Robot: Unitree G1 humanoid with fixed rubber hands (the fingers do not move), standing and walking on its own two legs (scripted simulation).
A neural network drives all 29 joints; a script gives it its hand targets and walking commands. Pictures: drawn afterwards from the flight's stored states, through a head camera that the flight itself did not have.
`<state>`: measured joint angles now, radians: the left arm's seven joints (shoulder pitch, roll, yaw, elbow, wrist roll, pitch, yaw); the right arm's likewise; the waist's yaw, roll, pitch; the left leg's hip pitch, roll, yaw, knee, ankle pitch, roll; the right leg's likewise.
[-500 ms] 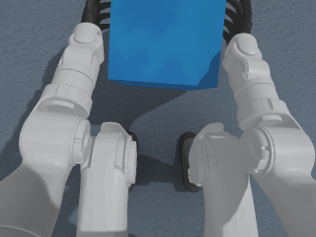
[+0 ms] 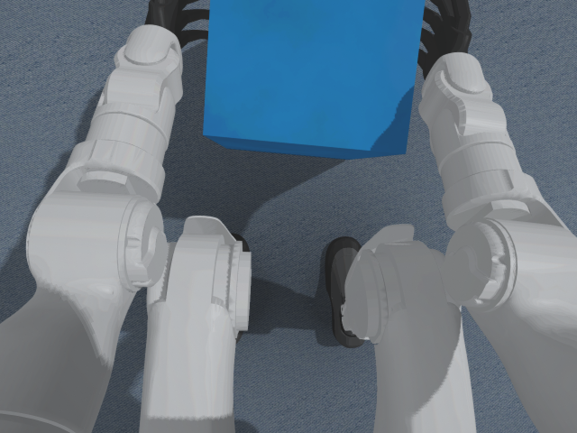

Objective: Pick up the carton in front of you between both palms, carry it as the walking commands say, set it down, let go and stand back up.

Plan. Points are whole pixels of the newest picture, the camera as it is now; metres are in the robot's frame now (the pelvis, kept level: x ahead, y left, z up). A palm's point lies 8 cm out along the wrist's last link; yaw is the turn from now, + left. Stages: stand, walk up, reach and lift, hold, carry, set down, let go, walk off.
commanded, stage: set down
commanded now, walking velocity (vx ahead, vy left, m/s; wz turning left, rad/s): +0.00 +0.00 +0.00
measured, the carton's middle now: (301, 75) +0.51 +0.02 -0.23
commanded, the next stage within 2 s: let go in 1.40 s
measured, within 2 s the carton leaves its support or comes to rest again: neither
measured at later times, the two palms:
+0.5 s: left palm (107, 13) +0.53 +0.23 -0.14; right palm (462, 68) +0.51 -0.15 -0.14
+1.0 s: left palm out of the picture +0.52 +0.24 +0.03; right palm out of the picture +0.50 -0.15 +0.03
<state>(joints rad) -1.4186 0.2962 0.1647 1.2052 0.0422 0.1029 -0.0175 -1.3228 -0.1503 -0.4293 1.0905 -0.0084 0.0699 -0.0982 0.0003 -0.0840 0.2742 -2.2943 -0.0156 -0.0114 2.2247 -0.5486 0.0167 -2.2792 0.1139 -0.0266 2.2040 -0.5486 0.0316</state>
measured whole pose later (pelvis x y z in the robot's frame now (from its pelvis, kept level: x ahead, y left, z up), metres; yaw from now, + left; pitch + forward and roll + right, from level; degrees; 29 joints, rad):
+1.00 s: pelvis +0.02 +0.00 +0.14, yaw +1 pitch +45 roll -3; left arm -1.09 0.39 0.19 0.89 -0.06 0.12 -0.04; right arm -0.96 -0.13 -0.25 0.69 0.09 0.13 -0.15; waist -0.04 -0.01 -0.03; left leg -2.03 -0.04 -0.02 1.74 -0.50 0.01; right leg -2.00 0.08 0.00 1.72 -0.52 0.02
